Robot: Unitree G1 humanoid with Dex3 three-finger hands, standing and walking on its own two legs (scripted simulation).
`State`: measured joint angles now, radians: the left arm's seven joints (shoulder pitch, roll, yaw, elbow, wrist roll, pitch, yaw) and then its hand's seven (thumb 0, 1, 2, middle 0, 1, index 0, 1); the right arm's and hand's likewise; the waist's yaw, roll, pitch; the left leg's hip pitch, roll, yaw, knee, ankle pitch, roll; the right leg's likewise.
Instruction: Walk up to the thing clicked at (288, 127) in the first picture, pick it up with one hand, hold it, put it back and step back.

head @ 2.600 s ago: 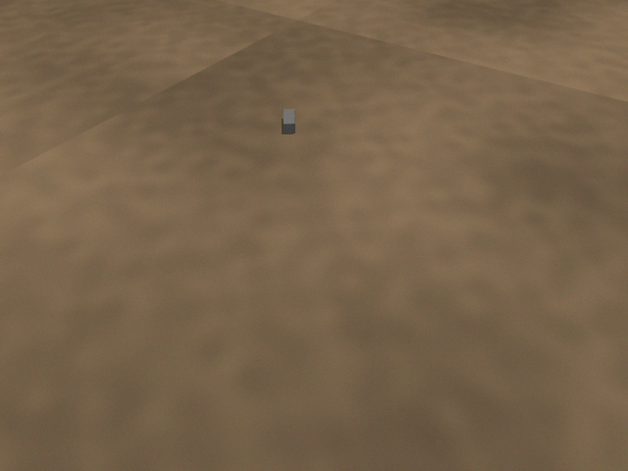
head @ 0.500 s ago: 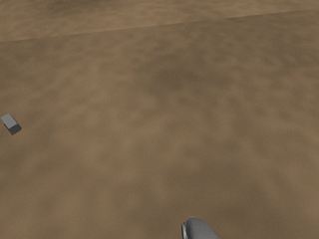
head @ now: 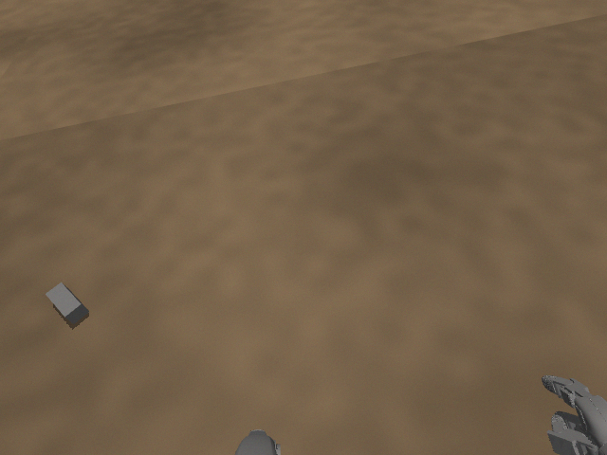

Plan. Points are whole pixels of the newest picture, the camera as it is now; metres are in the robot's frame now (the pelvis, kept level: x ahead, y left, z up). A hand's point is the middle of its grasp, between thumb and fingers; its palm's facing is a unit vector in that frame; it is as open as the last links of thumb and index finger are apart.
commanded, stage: walk up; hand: left
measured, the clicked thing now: (67, 302) +0.76 +1.04 -0.71
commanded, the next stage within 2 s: none
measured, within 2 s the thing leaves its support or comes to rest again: neither
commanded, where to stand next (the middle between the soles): +0.21 +1.08 m, yaw -38 degrees
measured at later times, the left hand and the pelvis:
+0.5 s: hand (19, 381) +0.26 +0.51 -0.09, palm faces -0.15 -0.76 -0.63, open 7.4 cm; pelvis +0.11 +0.21 -0.01, yaw -10 degrees
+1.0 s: hand out of the picture +0.32 +0.74 -0.13, palm faces -0.35 -0.77 -0.53, open 7.4 cm; pelvis +0.16 +0.47 +0.01, yaw -19 degrees
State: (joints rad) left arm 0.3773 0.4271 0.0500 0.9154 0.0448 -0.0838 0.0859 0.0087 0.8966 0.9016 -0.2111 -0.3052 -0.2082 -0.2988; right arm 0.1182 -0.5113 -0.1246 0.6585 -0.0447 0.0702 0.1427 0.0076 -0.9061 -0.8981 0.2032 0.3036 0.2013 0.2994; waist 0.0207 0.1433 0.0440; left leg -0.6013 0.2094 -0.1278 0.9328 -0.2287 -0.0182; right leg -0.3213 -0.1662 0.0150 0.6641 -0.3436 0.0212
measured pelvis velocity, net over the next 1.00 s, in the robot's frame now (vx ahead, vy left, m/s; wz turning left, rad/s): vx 0.16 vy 0.47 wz -0.34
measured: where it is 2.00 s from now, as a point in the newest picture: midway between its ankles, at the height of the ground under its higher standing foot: outside the picture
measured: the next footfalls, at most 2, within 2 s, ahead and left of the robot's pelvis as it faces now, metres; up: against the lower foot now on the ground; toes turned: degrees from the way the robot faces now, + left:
left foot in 0.02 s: +0.12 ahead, +0.23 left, +0.00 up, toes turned +1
right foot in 0.38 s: +0.22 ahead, +0.08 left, +0.00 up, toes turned -16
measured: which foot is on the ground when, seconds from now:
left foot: up 0.00-0.00, down 0.02-0.38, up 0.40-0.74, down 0.76-1.00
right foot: down 0.00-0.04, up 0.06-0.36, down 0.38-0.78, up 0.80-1.00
